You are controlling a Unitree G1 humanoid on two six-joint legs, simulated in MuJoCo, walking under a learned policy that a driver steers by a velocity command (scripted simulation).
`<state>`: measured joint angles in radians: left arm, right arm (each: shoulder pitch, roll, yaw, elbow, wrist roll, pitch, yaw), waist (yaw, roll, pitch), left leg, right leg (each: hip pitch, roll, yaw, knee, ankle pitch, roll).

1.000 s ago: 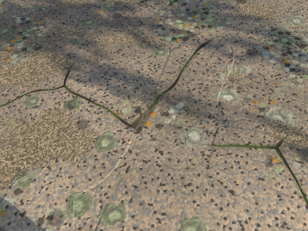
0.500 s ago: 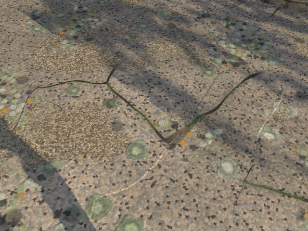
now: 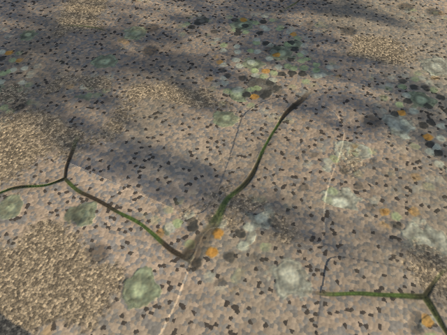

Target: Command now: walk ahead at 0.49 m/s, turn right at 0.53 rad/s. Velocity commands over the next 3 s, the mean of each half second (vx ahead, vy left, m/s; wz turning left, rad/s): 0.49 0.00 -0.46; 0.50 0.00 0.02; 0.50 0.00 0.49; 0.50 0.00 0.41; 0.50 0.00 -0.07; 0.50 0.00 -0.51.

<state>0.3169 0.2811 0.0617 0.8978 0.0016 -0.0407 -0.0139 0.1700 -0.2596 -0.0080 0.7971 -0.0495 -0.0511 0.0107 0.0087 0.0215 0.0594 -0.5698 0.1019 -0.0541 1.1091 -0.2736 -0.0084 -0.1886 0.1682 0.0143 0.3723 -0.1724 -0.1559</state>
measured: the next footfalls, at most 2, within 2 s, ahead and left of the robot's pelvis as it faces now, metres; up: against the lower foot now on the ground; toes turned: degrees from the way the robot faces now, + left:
left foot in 0.32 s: +0.39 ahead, +0.12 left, +0.00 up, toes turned -13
right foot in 0.82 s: +0.57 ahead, -0.15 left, +0.00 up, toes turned -18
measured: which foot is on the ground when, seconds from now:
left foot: up 0.00-0.30, down 0.32-0.84, up 0.86-1.00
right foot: down 0.00-0.32, up 0.34-0.80, down 0.82-1.00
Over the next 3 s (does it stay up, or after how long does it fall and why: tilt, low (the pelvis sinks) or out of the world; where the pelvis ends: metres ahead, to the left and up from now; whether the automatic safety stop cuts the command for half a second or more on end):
stays up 1.56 0.05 -0.02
